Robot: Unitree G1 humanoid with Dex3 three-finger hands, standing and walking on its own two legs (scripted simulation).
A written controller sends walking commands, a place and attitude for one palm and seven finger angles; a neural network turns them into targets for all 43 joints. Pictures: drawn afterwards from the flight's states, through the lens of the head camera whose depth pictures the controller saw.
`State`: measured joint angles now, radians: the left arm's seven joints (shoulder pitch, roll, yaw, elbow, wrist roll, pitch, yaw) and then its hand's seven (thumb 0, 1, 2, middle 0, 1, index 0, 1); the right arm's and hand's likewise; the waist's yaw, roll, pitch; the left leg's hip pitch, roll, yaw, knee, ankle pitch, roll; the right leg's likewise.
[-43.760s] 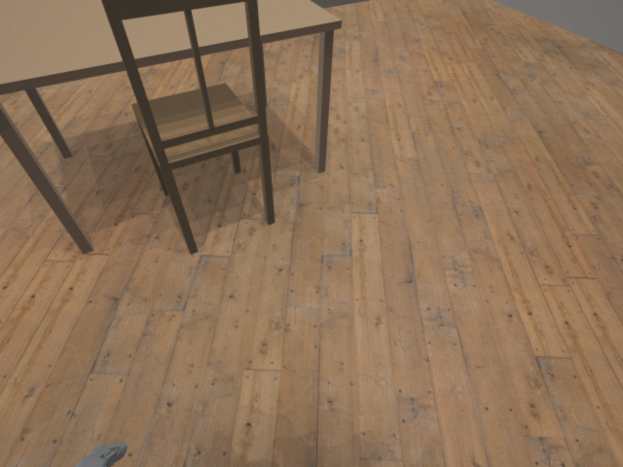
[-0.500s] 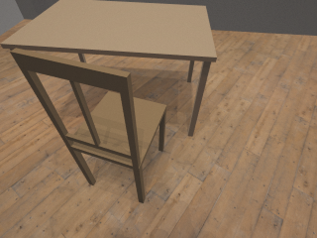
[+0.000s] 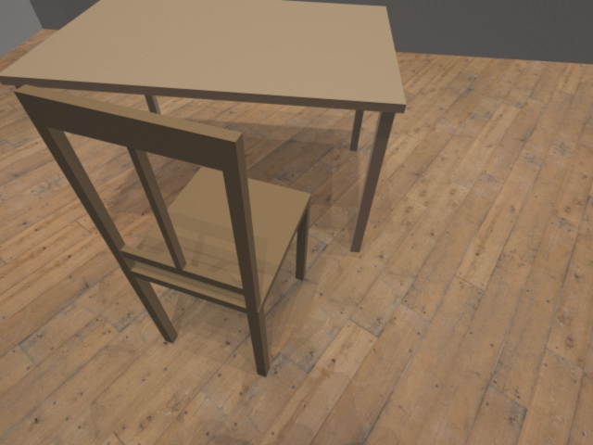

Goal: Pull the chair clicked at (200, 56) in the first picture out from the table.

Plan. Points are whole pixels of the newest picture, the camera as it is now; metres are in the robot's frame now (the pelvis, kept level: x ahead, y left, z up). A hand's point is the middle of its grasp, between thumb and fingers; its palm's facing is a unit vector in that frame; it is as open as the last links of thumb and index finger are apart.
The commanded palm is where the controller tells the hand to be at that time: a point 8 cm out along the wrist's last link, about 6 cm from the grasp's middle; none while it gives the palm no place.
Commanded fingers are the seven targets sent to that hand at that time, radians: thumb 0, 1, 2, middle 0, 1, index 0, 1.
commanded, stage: shuffle to correct the standing spot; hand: left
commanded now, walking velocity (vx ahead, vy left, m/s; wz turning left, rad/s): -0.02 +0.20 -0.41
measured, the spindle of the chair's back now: (162, 216) +0.52 +0.30 -0.05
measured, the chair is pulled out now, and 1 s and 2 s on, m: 0.31 0.31 0.31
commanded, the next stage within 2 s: come to a stop and stand still in 0.44 s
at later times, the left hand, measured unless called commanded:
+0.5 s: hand out of the picture +0.04 +0.24 -0.17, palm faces -0.10 -0.95 -0.29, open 7.4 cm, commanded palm none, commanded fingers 0.00 0.90 0.90 -0.20 -0.30 -0.20 -0.30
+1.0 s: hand out of the picture +0.05 +0.25 -0.18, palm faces -0.19 -0.97 -0.15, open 7.4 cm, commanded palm none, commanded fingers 0.00 0.90 0.90 -0.20 -0.30 -0.20 -0.30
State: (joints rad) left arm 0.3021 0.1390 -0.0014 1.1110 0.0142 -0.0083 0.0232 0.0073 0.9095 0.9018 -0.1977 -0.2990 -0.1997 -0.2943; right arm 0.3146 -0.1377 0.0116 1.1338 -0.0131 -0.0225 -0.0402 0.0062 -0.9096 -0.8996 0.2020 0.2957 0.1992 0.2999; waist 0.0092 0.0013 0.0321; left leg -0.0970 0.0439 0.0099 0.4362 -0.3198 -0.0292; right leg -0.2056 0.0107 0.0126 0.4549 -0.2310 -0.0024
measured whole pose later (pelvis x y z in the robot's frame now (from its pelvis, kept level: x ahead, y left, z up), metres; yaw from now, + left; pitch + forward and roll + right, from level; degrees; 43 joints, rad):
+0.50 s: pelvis -0.03 +0.04 -0.02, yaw -10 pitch +0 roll +2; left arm 0.26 0.19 0.06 0.97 0.04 0.04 0.03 0.00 0.90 0.90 -0.20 -0.30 -0.20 -0.29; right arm 0.29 -0.19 -0.03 0.97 -0.04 0.03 -0.01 0.01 -0.91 -0.90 0.20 0.30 0.20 0.30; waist 0.03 0.01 0.04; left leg -0.19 0.00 0.21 0.57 -0.38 0.04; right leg -0.34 -0.04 0.00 0.72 -0.37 -0.04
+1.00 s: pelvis +0.01 +0.08 +0.00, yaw -13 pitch +0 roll +0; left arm 0.30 0.17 0.01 1.06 0.02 0.00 0.01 0.00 0.90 0.90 -0.20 -0.30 -0.20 -0.29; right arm 0.29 -0.14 0.00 1.06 -0.01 -0.01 -0.03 0.01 -0.93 -0.90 0.20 0.30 0.20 0.30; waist 0.02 -0.04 0.03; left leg -0.24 0.03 0.05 0.47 -0.23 -0.01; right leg -0.18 -0.04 0.06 0.46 -0.28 0.05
